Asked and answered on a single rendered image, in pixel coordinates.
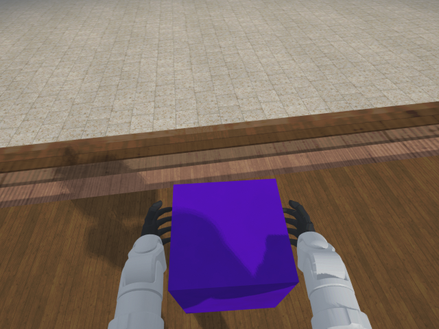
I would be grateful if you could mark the right robot forearm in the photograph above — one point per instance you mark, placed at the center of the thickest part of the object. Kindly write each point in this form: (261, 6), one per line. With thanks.
(329, 288)

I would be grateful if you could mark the left robot forearm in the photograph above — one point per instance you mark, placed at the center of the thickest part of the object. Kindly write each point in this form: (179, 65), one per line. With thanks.
(140, 292)

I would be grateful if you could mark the carton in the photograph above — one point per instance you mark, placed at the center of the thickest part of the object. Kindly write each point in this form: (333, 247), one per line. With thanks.
(230, 248)

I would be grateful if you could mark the left robot hand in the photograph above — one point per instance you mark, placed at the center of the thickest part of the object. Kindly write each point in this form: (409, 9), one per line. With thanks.
(151, 224)

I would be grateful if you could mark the right robot hand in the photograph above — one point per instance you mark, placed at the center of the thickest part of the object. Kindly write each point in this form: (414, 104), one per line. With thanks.
(303, 223)

